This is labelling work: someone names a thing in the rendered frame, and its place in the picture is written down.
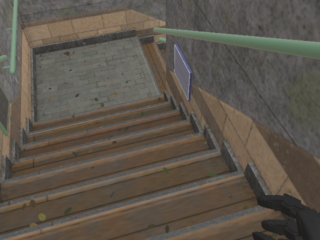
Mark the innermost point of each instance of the robot right hand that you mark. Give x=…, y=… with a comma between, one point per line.
x=306, y=226

